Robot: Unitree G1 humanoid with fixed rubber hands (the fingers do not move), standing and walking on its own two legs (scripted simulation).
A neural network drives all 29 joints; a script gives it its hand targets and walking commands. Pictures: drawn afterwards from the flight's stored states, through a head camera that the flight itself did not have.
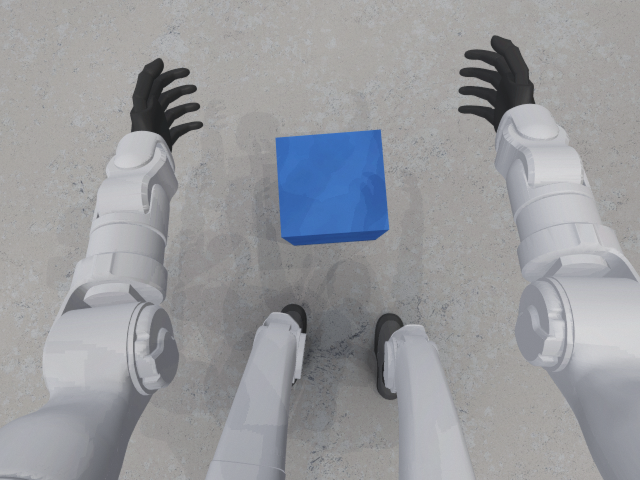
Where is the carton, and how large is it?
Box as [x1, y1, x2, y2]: [275, 130, 388, 245]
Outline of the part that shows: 380,130 275,138 281,236 294,245 375,239 388,229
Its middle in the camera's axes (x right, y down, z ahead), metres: +0.02 -0.09 +0.88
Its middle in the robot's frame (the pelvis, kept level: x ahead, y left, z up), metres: +0.50 +0.05 -0.52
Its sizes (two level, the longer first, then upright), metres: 0.210 0.200 0.250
